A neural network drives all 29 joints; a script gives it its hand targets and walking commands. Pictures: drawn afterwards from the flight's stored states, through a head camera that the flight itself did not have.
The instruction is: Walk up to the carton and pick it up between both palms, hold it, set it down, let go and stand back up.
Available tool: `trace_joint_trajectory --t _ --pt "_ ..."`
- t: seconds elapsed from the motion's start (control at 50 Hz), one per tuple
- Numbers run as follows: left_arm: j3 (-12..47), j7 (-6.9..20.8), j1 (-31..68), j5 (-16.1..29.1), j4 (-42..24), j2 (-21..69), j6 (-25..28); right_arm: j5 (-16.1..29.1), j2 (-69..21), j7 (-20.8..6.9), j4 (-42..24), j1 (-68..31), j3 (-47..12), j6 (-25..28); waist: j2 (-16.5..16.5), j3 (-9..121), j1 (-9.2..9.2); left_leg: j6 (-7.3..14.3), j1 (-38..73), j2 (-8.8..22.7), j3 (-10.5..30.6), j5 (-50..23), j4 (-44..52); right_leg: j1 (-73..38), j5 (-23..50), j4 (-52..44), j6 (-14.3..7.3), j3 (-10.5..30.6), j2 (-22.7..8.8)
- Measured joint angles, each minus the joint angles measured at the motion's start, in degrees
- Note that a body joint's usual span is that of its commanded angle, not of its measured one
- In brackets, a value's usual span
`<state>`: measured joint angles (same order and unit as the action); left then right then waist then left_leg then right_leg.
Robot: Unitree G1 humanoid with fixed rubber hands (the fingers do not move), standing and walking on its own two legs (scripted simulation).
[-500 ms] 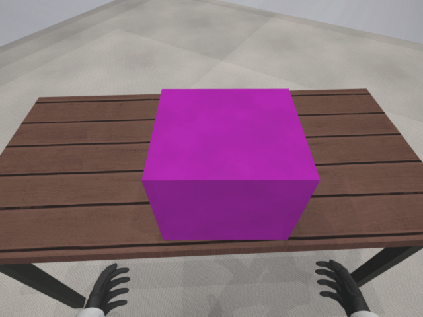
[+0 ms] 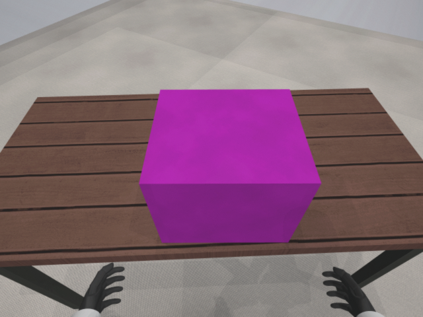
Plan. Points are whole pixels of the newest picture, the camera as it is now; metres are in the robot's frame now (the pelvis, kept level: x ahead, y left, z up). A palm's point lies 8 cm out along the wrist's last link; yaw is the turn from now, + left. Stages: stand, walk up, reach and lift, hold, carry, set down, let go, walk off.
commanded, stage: stand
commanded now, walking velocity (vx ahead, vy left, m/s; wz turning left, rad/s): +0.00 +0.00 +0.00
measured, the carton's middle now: (225, 167) +0.41 -0.01 +0.02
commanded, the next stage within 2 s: none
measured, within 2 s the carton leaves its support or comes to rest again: neither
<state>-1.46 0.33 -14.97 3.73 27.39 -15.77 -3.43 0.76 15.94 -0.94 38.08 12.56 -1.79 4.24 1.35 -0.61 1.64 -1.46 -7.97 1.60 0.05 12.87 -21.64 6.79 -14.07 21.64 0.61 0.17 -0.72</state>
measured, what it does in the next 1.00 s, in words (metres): stands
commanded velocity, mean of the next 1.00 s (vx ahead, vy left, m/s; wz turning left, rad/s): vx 0.00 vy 0.00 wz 0.00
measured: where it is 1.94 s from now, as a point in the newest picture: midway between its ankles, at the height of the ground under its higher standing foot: outside the picture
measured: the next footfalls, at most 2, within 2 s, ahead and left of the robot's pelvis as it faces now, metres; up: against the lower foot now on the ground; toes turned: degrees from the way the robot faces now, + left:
none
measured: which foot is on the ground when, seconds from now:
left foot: down 0.00-1.00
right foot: down 0.00-1.00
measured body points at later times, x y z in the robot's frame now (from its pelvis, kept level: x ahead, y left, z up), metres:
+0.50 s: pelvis -0.01 -0.01 +0.00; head -0.01 +0.00 +0.45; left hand +0.14 +0.26 -0.09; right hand +0.13 -0.29 -0.09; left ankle -0.01 +0.14 -0.75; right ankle -0.03 -0.13 -0.75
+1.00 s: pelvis -0.01 +0.00 +0.00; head -0.02 +0.00 +0.45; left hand +0.12 +0.26 -0.10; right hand +0.12 -0.29 -0.09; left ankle -0.01 +0.14 -0.75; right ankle -0.03 -0.13 -0.75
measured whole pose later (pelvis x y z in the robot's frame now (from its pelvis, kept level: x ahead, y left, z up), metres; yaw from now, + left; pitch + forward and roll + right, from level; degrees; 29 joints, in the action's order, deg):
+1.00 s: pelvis -0.01 +0.00 +0.00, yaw +0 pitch -2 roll +0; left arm -1.4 0.3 -15.0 3.7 37.8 -17.6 0.3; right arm 0.8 20.0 -0.9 38.6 12.6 -1.8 0.6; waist 1.4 -0.6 1.6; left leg -1.5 -8.0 1.5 0.0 12.5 -22.5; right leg 7.6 -14.5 24.2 0.5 0.2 -0.8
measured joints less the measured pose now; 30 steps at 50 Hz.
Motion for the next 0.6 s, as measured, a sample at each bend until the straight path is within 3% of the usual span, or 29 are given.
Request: trace_joint_trajectory --t 0.14,0.6 --pt "0.0 0.0 0.0 0.0 3.3 -0.7 2.6 0.0 3.3 0.0 -0.1 0.0 0.0 -3.1 0.0 0.0 0.0 0.0 0.0 -0.1 0.0 0.0 -0.3 0.6 -0.6 1.5 0.0 0.0 -0.1" --pt "0.0 0.0 0.0 0.0 8.5 -1.8 3.3 0.0 3.9 0.0 -0.1 0.0 0.0 -3.6 0.0 0.0 0.0 -0.1 0.0 -0.1 0.0 -0.1 -0.7 0.8 -0.9 2.5 -0.1 0.0 -0.1"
